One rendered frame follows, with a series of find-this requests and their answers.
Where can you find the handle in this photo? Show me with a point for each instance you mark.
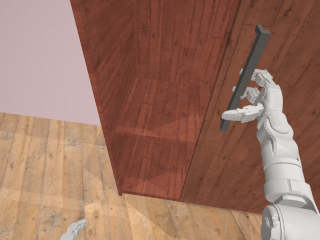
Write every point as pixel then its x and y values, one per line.
pixel 247 72

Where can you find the right robot hand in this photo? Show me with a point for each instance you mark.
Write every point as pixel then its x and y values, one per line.
pixel 270 98

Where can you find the left robot hand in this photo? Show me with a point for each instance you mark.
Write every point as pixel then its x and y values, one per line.
pixel 73 230

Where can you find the right robot forearm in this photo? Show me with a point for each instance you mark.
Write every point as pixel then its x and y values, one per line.
pixel 285 183

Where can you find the robot right upper arm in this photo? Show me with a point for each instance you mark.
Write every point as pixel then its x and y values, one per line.
pixel 281 222

